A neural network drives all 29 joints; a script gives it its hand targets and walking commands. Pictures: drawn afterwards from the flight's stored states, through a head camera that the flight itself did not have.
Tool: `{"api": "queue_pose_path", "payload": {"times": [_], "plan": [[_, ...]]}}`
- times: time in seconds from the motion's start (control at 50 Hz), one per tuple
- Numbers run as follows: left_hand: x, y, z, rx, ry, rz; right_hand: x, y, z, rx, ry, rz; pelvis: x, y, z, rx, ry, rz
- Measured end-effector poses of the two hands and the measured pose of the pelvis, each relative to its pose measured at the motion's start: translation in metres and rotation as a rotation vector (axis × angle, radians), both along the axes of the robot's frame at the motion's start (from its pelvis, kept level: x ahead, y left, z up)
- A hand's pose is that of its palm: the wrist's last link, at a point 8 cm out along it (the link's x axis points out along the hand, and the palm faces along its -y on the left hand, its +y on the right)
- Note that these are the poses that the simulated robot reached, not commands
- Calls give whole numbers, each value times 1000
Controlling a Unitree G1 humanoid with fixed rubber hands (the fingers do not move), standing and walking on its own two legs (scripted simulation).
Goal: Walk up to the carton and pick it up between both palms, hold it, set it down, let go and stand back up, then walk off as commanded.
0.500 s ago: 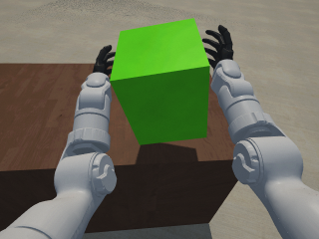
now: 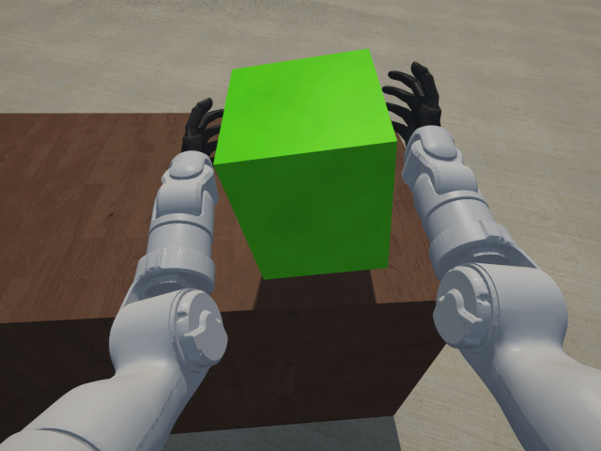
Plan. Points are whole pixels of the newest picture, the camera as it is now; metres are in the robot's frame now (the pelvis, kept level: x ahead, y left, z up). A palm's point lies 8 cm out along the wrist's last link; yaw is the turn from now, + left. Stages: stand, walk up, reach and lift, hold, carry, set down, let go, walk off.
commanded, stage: set down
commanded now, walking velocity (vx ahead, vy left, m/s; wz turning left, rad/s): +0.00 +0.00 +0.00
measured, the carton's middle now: (312, 172) +0.47 -0.01 +0.13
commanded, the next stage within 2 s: none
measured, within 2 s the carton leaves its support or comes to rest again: neither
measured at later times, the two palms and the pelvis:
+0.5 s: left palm (203, 161) +0.45 +0.15 +0.16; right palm (412, 142) +0.45 -0.14 +0.20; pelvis +0.02 +0.00 +0.00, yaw +0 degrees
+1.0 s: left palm (211, 175) +0.46 +0.14 +0.13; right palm (407, 156) +0.46 -0.15 +0.17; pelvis +0.03 +0.00 +0.00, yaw +0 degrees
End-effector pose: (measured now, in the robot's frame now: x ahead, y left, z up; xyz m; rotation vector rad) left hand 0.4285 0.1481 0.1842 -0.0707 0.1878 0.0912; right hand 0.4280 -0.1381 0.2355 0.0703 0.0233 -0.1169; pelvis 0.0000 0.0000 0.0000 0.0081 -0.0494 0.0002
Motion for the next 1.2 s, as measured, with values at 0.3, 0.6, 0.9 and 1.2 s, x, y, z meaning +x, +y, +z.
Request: {"api": "queue_pose_path", "payload": {"times": [0.3,0.6,0.9,1.2], "plan": [[15,-1,-11,-5,15,5,13,-5,-23,-9,34,5,13,-1,0,1,18,0],[26,0,-23,-6,26,5,23,-4,-35,-13,45,12,24,2,0,-2,32,1],[32,-5,-45,-7,65,3,30,-9,-58,-13,81,13,27,0,0,0,61,1],[43,-7,-72,-19,99,19,44,-10,-84,-15,109,9,32,-2,-1,3,150,1]]}}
